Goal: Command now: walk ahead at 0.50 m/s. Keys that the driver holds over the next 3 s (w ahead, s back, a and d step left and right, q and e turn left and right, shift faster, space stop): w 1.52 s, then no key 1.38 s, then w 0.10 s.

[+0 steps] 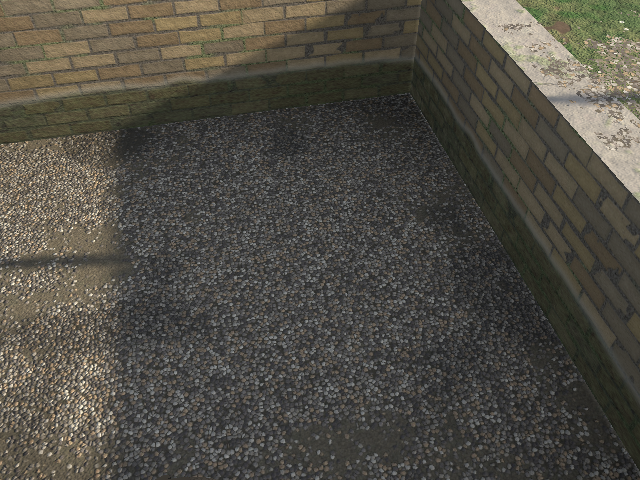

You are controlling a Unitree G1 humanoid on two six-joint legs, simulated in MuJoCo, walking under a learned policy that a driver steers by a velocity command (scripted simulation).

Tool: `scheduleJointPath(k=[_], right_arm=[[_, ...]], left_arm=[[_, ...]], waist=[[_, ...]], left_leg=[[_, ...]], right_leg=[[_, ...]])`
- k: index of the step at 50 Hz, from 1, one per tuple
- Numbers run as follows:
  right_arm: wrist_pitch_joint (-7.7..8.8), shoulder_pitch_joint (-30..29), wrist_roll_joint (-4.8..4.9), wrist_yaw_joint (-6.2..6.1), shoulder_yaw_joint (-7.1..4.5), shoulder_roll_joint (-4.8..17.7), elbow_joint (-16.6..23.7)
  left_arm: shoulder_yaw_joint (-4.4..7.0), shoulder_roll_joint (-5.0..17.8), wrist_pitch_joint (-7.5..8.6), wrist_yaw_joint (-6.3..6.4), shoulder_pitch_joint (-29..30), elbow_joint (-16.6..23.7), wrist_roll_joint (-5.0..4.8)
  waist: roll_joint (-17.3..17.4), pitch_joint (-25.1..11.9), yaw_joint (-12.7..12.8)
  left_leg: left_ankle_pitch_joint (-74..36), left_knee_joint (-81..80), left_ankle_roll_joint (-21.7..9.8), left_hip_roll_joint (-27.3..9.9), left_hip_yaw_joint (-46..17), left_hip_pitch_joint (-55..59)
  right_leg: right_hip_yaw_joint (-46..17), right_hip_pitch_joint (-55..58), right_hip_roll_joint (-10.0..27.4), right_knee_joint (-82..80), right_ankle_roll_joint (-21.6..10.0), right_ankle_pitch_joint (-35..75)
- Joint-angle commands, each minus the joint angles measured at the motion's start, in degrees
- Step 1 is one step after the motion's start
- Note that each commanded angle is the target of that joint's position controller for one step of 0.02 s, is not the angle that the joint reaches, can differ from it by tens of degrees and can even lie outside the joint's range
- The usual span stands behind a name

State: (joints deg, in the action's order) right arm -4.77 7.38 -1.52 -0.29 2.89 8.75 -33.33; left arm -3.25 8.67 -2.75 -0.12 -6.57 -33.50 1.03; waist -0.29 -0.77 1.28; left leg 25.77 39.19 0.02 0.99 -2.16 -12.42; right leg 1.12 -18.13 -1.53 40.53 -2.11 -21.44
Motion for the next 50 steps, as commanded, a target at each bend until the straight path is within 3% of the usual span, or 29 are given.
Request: scheduleJointPath(k=[1, 3, 5, 7, 8, 10, 12, 14, 16, 17, 19, 21, 22, 24, 26, 28, 30, 31, 33, 35, 36, 38, 40, 42, 44, 45, 47, 49, 50], right_arm=[[1.39, -3.39, 0.0, -0.29, -0.91, 2.97, 4.67], [0.82, -6.89, 0.13, -0.05, -0.84, 3.71, 6.27], [1.13, -2.68, 0.0, -0.18, -1.26, 3.78, 4.44], [1.4, -3.79, -0.05, -0.18, -0.78, 2.9, 4.71], [0.9, -6.62, 0.09, -0.03, -0.85, 3.85, 6.21], [1.24, -2.54, 0.0, -0.24, -1.28, 3.93, 4.37], [0.87, -6.37, 0.05, -0.09, -0.82, 3.71, 6.17], [1.24, -2.66, 0.02, -0.28, -1.33, 3.9, 4.39], [1.38, -3.83, -0.04, -0.21, -0.75, 2.8, 4.71], [0.86, -6.62, 0.08, -0.03, -0.82, 3.75, 6.21], [1.21, -2.5, 0.0, -0.23, -1.26, 3.86, 4.35], [1.44, -3.72, -0.03, -0.22, -0.76, 2.91, 4.66], [0.91, -6.56, 0.09, -0.06, -0.83, 3.84, 6.17], [1.23, -2.45, 0.01, -0.26, -1.26, 3.91, 4.32], [0.86, -6.29, 0.04, -0.1, -0.79, 3.69, 6.13], [1.23, -2.57, 0.02, -0.3, -1.31, 3.89, 4.35], [1.38, -3.88, -0.01, -0.24, -0.72, 2.82, 4.7], [0.85, -6.63, 0.07, -0.06, -0.8, 3.77, 6.19], [1.19, -2.44, -0.01, -0.24, -1.24, 3.87, 4.32], [1.44, -3.77, 0.0, -0.25, -0.73, 2.92, 4.66], [0.9, -6.58, 0.08, -0.08, -0.8, 3.85, 6.16], [1.22, -2.41, 0.0, -0.27, -1.24, 3.91, 4.29], [0.87, -6.34, 0.07, -0.13, -0.76, 3.7, 6.14], [1.31, -2.31, 0.02, -0.39, -1.22, 3.85, 4.19], [1.44, -3.63, -0.02, -0.33, -0.63, 2.82, 4.53], [1.07, -6.8, 0.34, -0.15, -0.79, 4.11, 5.93], [1.49, -1.89, -0.02, -0.37, -1.09, 3.72, 3.97], [1.57, -3.61, -0.02, -0.34, -0.59, 2.86, 4.42], [1.14, -6.83, 0.35, -0.17, -0.77, 4.19, 5.85]], left_arm=[[1.04, 3.76, 0.96, 0.76, 3.91, 4.84, -0.66], [0.97, 3.5, 0.76, 0.02, 7.39, 6.37, -0.34], [0.93, 3.49, 0.91, 0.46, 1.96, 4.58, -0.22], [0.99, 3.77, 0.67, 0.84, 4.56, 5.34, -0.62], [0.97, 3.54, 0.82, 0.0, 7.12, 6.4, -0.21], [0.95, 3.54, 0.99, 0.5, 1.73, 4.57, -0.2], [1.01, 3.56, 0.96, -0.01, 6.91, 6.26, -0.1], [0.97, 3.52, 1.03, 0.54, 1.75, 4.53, -0.27], [0.98, 3.7, 0.66, 0.89, 4.49, 5.35, -0.64], [0.96, 3.45, 0.8, 0.03, 7.02, 6.39, -0.22], [0.93, 3.47, 0.99, 0.52, 1.63, 4.58, -0.19], [0.99, 3.75, 0.71, 0.9, 4.31, 5.34, -0.61], [0.97, 3.51, 0.84, 0.06, 6.9, 6.4, -0.19], [0.94, 3.48, 1.0, 0.54, 1.51, 4.58, -0.17], [1.01, 3.5, 0.97, 0.03, 6.72, 6.26, -0.08], [0.96, 3.47, 1.05, 0.58, 1.55, 4.53, -0.26], [0.97, 3.68, 0.69, 0.94, 4.4, 5.35, -0.66], [0.95, 3.42, 0.82, 0.07, 6.9, 6.41, -0.25], [0.91, 3.43, 1.0, 0.54, 1.45, 4.59, -0.18], [0.98, 3.74, 0.75, 0.94, 4.2, 5.33, -0.63], [0.97, 3.49, 0.87, 0.09, 6.77, 6.41, -0.23], [0.92, 3.46, 1.02, 0.56, 1.32, 4.58, -0.17], [1.0, 3.51, 1.01, 0.07, 6.61, 6.25, -0.11], [1.01, 3.52, 1.13, 0.61, 0.83, 4.35, -0.1], [1.02, 3.73, 0.77, 0.96, 3.73, 5.19, -0.5], [0.97, 3.53, 0.64, 0.09, 7.53, 6.68, -0.09], [1.01, 3.51, 0.96, 0.64, 0.41, 4.41, -0.03], [1.06, 3.84, 0.8, 0.98, 3.5, 5.17, -0.51], [1.01, 3.61, 0.66, 0.12, 7.46, 6.71, -0.11]], waist=[[-0.09, -5.11, -0.77], [-0.16, 0.23, 0.37], [0.69, -7.65, -0.43], [-0.47, -3.13, -0.72], [-0.19, 0.12, 0.38], [0.9, -7.78, -0.38], [-0.33, -0.48, 0.34], [0.99, -8.03, -0.42], [-0.49, -3.15, -0.7], [-0.27, 0.06, 0.39], [0.78, -7.86, -0.4], [-0.38, -3.16, -0.68], [-0.18, 0.1, 0.4], [0.91, -7.84, -0.36], [-0.37, -0.53, 0.35], [0.99, -8.08, -0.41], [-0.38, -2.76, -0.74], [-0.19, 0.19, 0.4], [0.81, -7.79, -0.39], [-0.28, -2.76, -0.72], [-0.1, 0.25, 0.41], [0.92, -7.77, -0.36], [-0.3, -0.2, 0.3], [0.94, -8.26, -0.26], [-0.38, -2.84, -0.6], [0.25, 0.81, 0.11], [0.57, -8.6, -0.12], [-0.44, -2.85, -0.51], [0.2, 0.88, 0.16]], left_leg=[[-10.88, -5.11, -1.04, -0.72, -0.79, 1.39], [-20.69, -4.96, -1.23, -1.86, -2.27, -1.85], [-12.0, -4.48, -1.07, -1.01, -1.1, 2.51], [-10.14, -5.31, -1.15, -0.7, -1.07, 0.29], [-20.99, -4.97, -1.3, -1.95, -2.46, -1.86], [-12.35, -4.48, -1.14, -1.07, -1.2, 2.53], [-21.53, -4.99, -1.3, -2.1, -2.56, -1.71], [-12.2, -4.34, -1.09, -0.92, -1.05, 2.61], [-10.2, -5.2, -1.14, -0.65, -1.06, 0.18], [-20.99, -4.84, -1.27, -1.87, -2.43, -1.96], [-12.26, -4.36, -1.11, -1.0, -1.2, 2.44], [-10.4, -5.21, -1.19, -0.68, -1.16, 0.14], [-21.26, -4.84, -1.33, -1.92, -2.54, -2.02], [-12.56, -4.34, -1.16, -1.02, -1.26, 2.4], [-21.7, -4.85, -1.31, -2.05, -2.61, -1.84], [-12.33, -4.2, -1.1, -0.87, -1.1, 2.47], [-10.4, -5.13, -1.2, -0.63, -1.17, -0.08], [-21.14, -4.73, -1.3, -1.85, -2.5, -2.1], [-12.37, -4.24, -1.11, -0.96, -1.26, 2.29], [-10.55, -5.15, -1.24, -0.66, -1.26, -0.1], [-21.37, -4.75, -1.35, -1.9, -2.59, -2.14], [-12.65, -4.23, -1.15, -0.97, -1.31, 2.26], [-21.84, -4.79, -1.35, -2.03, -2.69, -2.03], [-12.11, -4.23, -1.26, -0.9, -1.27, 2.72], [-10.3, -5.14, -1.35, -0.66, -1.34, 0.2], [-21.64, -4.42, -0.97, -1.74, -2.6, -2.49], [-12.18, -4.17, -1.25, -1.04, -1.41, 2.69], [-10.51, -5.1, -1.43, -0.69, -1.42, 0.12], [-22.01, -4.37, -1.03, -1.78, -2.66, -2.57]], right_leg=[[-4.03, 1.82, 3.42, -7.65, -1.44, 11.64], [-2.44, -0.62, 3.64, -5.58, -1.4, 21.07], [-3.56, 2.44, 3.5, -7.02, -1.41, 12.4], [-4.32, 0.64, 3.57, -8.2, -1.54, 10.21], [-2.4, -0.56, 3.58, -5.5, -1.41, 20.87], [-3.45, 2.59, 3.48, -6.87, -1.4, 12.45], [-2.24, -0.25, 3.49, -5.24, -1.37, 21.23], [-3.39, 2.81, 3.58, -6.81, -1.38, 12.85], [-4.18, 0.65, 3.66, -8.09, -1.53, 10.4], [-2.26, -0.55, 3.65, -5.38, -1.39, 20.99], [-3.34, 2.56, 3.57, -6.8, -1.4, 12.45], [-4.08, 0.68, 3.63, -7.99, -1.52, 10.33], [-2.19, -0.54, 3.65, -5.27, -1.39, 20.98], [-3.22, 2.6, 3.56, -6.67, -1.38, 12.55], [-2.05, -0.26, 3.57, -5.05, -1.36, 21.33], [-3.18, 2.81, 3.67, -6.64, -1.36, 12.92], [-3.96, 0.43, 3.71, -8.05, -1.47, 10.19], [-2.1, -0.66, 3.72, -5.28, -1.36, 20.92], [-3.15, 2.49, 3.65, -6.67, -1.39, 12.5], [-3.89, 0.47, 3.68, -7.99, -1.47, 10.12], [-2.05, -0.66, 3.73, -5.21, -1.37, 20.92], [-3.05, 2.54, 3.65, -6.57, -1.38, 12.63], [-1.88, -0.44, 3.61, -5.04, -1.31, 21.13], [-2.92, 2.88, 3.52, -6.79, -1.18, 11.75], [-3.76, 0.43, 3.57, -8.25, -1.31, 9.08], [-2.34, -0.94, 3.95, -4.75, -1.38, 21.74], [-2.87, 2.83, 3.52, -6.73, -1.21, 11.39], [-3.69, 0.47, 3.54, -8.17, -1.28, 8.87], [-2.29, -0.94, 3.94, -4.61, -1.37, 21.67]])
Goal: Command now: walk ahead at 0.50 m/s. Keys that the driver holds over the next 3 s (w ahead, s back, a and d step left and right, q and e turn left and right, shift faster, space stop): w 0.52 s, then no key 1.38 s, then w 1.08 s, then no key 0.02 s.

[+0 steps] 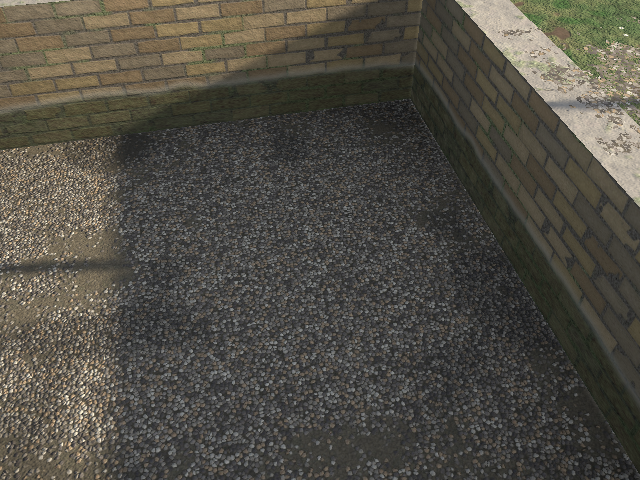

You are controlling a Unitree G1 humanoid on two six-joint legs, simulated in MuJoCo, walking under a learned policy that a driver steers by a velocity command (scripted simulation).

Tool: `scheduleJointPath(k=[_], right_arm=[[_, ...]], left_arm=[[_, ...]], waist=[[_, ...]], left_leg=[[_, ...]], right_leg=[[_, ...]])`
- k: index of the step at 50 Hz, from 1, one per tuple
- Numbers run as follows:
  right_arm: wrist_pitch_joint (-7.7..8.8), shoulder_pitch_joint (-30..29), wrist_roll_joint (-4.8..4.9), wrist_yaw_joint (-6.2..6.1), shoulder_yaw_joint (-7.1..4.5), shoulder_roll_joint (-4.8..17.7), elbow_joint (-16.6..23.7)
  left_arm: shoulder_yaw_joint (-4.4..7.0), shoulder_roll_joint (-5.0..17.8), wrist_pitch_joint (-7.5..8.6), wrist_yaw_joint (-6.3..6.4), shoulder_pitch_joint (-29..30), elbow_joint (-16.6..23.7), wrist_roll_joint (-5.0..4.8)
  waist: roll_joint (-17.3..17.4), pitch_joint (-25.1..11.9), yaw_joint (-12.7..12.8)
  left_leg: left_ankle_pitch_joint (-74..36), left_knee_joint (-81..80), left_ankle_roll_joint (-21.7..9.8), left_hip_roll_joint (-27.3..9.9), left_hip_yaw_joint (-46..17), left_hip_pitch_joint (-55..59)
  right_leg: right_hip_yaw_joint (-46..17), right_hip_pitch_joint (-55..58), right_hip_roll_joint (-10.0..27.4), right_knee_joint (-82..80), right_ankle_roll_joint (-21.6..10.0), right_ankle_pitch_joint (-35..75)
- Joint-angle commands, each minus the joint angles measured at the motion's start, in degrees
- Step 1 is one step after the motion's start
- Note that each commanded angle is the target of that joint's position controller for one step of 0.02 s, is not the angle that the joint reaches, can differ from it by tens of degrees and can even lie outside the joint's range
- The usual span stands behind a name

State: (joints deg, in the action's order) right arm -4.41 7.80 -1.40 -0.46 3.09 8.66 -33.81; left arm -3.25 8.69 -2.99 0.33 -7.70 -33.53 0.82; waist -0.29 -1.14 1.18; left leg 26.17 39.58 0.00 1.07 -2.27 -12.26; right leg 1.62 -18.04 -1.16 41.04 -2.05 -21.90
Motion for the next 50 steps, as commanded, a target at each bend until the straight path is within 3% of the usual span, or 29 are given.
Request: scheduleJointPath(k=[1, 2, 3, 4, 5, 6, 7, 8, 9, 10, 11, 13, 14, 15, 16, 18, 19, 20, 21, 23, 24, 25, 26, 28, 29, 32, 36, 49, 50], right_arm=[[0.67, -6.18, 0.03, 0.02, -1.41, 5.03, 5.84], [1.13, -2.3, -0.15, -0.22, -1.28, 3.91, 4.36], [1.18, -3.35, -0.1, -0.19, -0.87, 3.08, 4.8], [0.79, -6.96, 0.15, -0.03, -0.91, 4.09, 6.22], [0.74, -6.21, -0.02, -0.01, -1.4, 4.9, 5.77], [1.15, -2.46, -0.14, -0.26, -1.32, 3.88, 4.37], [1.09, -3.59, -0.09, -0.19, -0.84, 2.96, 4.83], [1.14, -4.08, -0.18, -0.15, -0.76, 2.87, 4.84], [0.5, -7.14, -0.07, 0.09, -0.91, 3.91, 6.52], [0.5, -6.31, 0.03, 0.08, -1.4, 4.99, 5.89], [1.03, -2.35, -0.17, -0.17, -1.29, 3.92, 4.37], [1.19, -3.93, -0.16, -0.15, -0.78, 2.99, 4.81], [0.8, -7.21, 0.19, 0.02, -0.94, 4.26, 6.26], [0.78, -5.88, -0.04, -0.07, -1.31, 4.92, 5.63], [1.15, -2.34, -0.12, -0.23, -1.24, 3.9, 4.32], [1.2, -3.97, -0.16, -0.16, -0.76, 2.98, 4.77], [0.78, -7.17, 0.18, 0.0, -0.93, 4.29, 6.21], [0.67, -6.07, 0.0, 0.02, -1.38, 5.03, 5.72], [1.14, -2.18, -0.17, -0.22, -1.26, 3.9, 4.23], [1.48, -4.06, 0.04, -0.2, -0.8, 3.32, 4.58], [1.0, -6.78, 0.12, -0.11, -0.86, 4.21, 5.91], [0.76, -6.05, 0.03, -0.02, -1.35, 5.03, 5.64], [1.16, -2.26, -0.17, -0.25, -1.24, 3.91, 4.16], [1.37, -3.03, -0.05, -0.17, -0.72, 3.23, 3.99], [0.82, -6.19, -0.02, 0.04, -0.8, 4.07, 5.59], [0.78, -4.07, -0.48, -0.05, -0.37, 3.02, 4.34], [0.61, -3.86, -0.61, -0.05, -0.29, 3.32, 2.82], [0.48, -1.94, 0.28, 0.24, -1.58, 5.07, 0.44], [0.84, -1.61, 0.75, -0.19, -1.77, 5.26, -0.32]], left_arm=[[1.05, 3.25, 0.93, -0.59, 6.44, 6.23, 0.79], [1.02, 3.48, 1.17, 0.21, 1.45, 4.46, 0.19], [1.1, 3.86, 1.1, 0.44, 3.61, 4.81, -0.2], [1.06, 3.58, 0.98, -0.33, 8.32, 6.57, 0.22], [1.09, 3.18, 1.05, -0.55, 6.44, 6.14, 0.81], [1.07, 3.52, 1.21, 0.26, 1.53, 4.44, 0.1], [1.07, 3.8, 1.03, 0.47, 3.84, 4.85, -0.29], [1.05, 3.72, 0.95, 0.57, 4.69, 5.26, -0.34], [0.97, 3.4, 1.05, -0.3, 7.84, 6.49, -0.13], [1.0, 3.19, 0.98, -0.6, 6.62, 6.25, 0.74], [1.0, 3.43, 1.19, 0.19, 1.54, 4.54, 0.18], [1.06, 3.81, 1.01, 0.55, 4.53, 5.27, -0.31], [1.01, 3.6, 0.88, -0.3, 8.47, 6.78, 0.08], [1.09, 3.27, 0.98, -0.53, 5.7, 6.1, 0.93], [1.01, 3.48, 1.18, 0.25, 1.45, 4.54, 0.19], [1.06, 3.8, 1.02, 0.56, 4.47, 5.29, -0.32], [1.0, 3.56, 0.89, -0.3, 8.41, 6.81, 0.08], [1.03, 3.2, 0.94, -0.56, 6.23, 6.3, 0.79], [1.01, 3.46, 1.19, 0.24, 1.21, 4.52, 0.2], [1.1, 3.86, 0.83, 0.56, 5.07, 5.47, -0.15], [1.11, 3.63, 0.85, -0.23, 7.59, 6.61, 0.32], [1.06, 3.23, 0.89, -0.49, 6.22, 6.27, 0.81], [1.02, 3.42, 1.15, 0.28, 1.21, 4.55, 0.17], [1.0, 3.83, 0.8, 0.56, 3.97, 4.93, -0.15], [0.9, 3.57, 0.79, -0.23, 7.02, 6.21, 0.16], [0.44, 2.36, 1.12, -0.64, 2.99, 4.11, 1.09], [0.32, 2.64, 1.35, -0.66, 2.83, 2.58, 0.81], [2.02, 4.45, 1.48, -0.72, 0.57, -0.49, -0.18], [2.26, 5.57, 1.07, 0.4, 0.88, -0.64, -1.06]], waist=[[0.85, -2.31, 0.83], [0.62, -8.17, 0.05], [-0.48, -3.9, -0.45], [-0.05, 0.53, 0.28], [0.76, -3.01, 0.85], [0.55, -8.39, 0.04], [-0.66, -3.64, -0.48], [-0.66, -2.49, -0.4], [-0.35, 0.92, 0.51], [0.68, -2.01, 0.7], [0.58, -8.06, 0.04], [-0.5, -2.44, -0.4], [0.18, 1.26, 0.27], [0.88, -2.63, 0.93], [0.72, -7.75, 0.0], [-0.48, -2.38, -0.38], [0.14, 1.27, 0.29], [0.8, -2.36, 0.85], [0.58, -8.25, 0.07], [-0.01, -2.25, -0.62], [0.15, 0.68, 0.49], [0.72, -2.18, 0.82], [0.55, -8.15, 0.15], [-0.09, -2.02, -0.63], [0.0, 1.72, 0.39], [0.02, -3.43, 0.79], [0.59, -1.68, 0.4], [0.2, -4.4, -0.02], [0.44, -4.62, -0.82]], left_leg=[[-24.17, -4.06, -1.05, -2.21, -2.83, -1.39], [-12.94, -4.48, -1.27, -1.14, -1.34, 2.44], [-11.7, -5.15, -1.29, -0.74, -1.17, 0.63], [-22.71, -4.72, -0.99, -1.94, -2.6, -2.62], [-24.32, -3.97, -1.1, -2.21, -2.85, -1.18], [-12.7, -4.28, -1.21, -0.97, -1.15, 2.49], [-11.35, -4.98, -1.21, -0.61, -1.01, 0.39], [-10.73, -5.25, -1.34, -0.65, -1.21, -0.2], [-21.78, -4.79, -1.31, -1.81, -2.42, -2.65], [-23.63, -3.94, -0.99, -2.01, -2.71, -1.63], [-12.5, -4.35, -1.2, -1.04, -1.29, 2.27], [-10.69, -5.32, -1.36, -0.67, -1.29, -0.23], [-22.09, -4.62, -0.98, -1.76, -2.54, -2.93], [-23.66, -4.0, -1.17, -2.19, -2.88, -1.2], [-12.78, -4.43, -1.31, -1.12, -1.45, 2.06], [-10.91, -5.27, -1.41, -0.7, -1.34, -0.3], [-22.35, -4.56, -0.98, -1.77, -2.55, -2.94], [-24.04, -3.85, -1.02, -2.11, -2.83, -1.59], [-12.81, -4.26, -1.23, -1.04, -1.34, 2.26], [-11.41, -5.33, -1.11, -0.71, -1.54, -0.42], [-22.5, -4.6, -1.14, -1.92, -2.72, -2.57], [-24.46, -3.86, -1.1, -2.17, -2.95, -1.69], [-13.08, -4.23, -1.28, -1.08, -1.39, 2.21], [-9.73, -6.19, -1.18, -0.81, -1.99, -0.33], [-20.4, -5.69, -1.06, -1.97, -3.22, -3.28], [-20.26, -7.99, -0.71, -2.81, -3.92, -0.73], [-19.57, -13.86, -0.1, -3.78, -5.1, 1.32], [-24.22, -18.99, -0.48, -4.85, -4.75, 4.96], [-20.0, -17.61, -0.36, -3.37, -3.55, 5.79]], right_leg=[[-2.39, 0.47, 3.55, -4.44, -1.45, 23.93], [-3.27, 2.74, 3.14, -7.08, -1.26, 12.01], [-3.74, 0.95, 3.02, -8.11, -1.21, 10.25], [-2.64, -0.74, 3.5, -4.87, -1.39, 22.45], [-2.37, 1.0, 3.62, -4.29, -1.48, 24.36], [-3.26, 2.89, 3.24, -7.05, -1.24, 12.28], [-3.79, 0.65, 3.18, -8.19, -1.23, 10.29], [-4.18, 0.26, 3.31, -8.64, -1.36, 9.38], [-2.32, -1.01, 3.48, -5.63, -1.38, 21.18], [-2.33, 0.29, 3.62, -4.41, -1.45, 23.8], [-3.3, 2.56, 3.27, -7.13, -1.31, 11.9], [-4.15, 0.23, 3.3, -8.66, -1.38, 9.23], [-2.71, -1.18, 3.68, -5.06, -1.45, 22.07], [-2.2, 0.48, 3.4, -4.37, -1.28, 22.53], [-3.15, 2.44, 3.18, -7.1, -1.21, 11.48], [-4.05, 0.23, 3.27, -8.58, -1.35, 9.22], [-2.63, -1.17, 3.65, -4.97, -1.44, 22.13], [-2.23, 0.4, 3.64, -4.27, -1.47, 23.98], [-3.14, 2.69, 3.27, -6.96, -1.29, 12.03], [-4.38, 0.36, 3.43, -8.01, -1.39, 10.81], [-2.47, -0.85, 3.44, -4.91, -1.29, 21.21], [-2.11, 0.39, 3.6, -4.25, -1.39, 23.75], [-3.05, 2.66, 3.25, -6.96, -1.24, 11.92], [-4.86, 0.46, 3.67, -8.88, -1.57, 9.18], [-3.38, -0.7, 3.97, -6.18, -1.73, 20.64], [-4.25, 2.95, 4.59, -8.93, -1.35, 20.1], [-6.09, 4.58, 5.78, -14.65, -1.08, 20.28], [-6.32, 10.78, 6.37, -19.55, -2.16, 25.5], [-6.78, 9.64, 5.69, -18.61, -1.97, 22.97]])
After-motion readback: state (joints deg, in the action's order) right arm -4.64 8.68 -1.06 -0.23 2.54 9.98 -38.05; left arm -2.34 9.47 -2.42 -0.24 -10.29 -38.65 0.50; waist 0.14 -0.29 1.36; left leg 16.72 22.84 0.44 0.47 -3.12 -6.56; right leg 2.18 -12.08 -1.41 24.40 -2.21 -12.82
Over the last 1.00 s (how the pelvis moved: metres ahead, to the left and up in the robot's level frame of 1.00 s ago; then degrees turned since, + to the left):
0.00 0.00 0.00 0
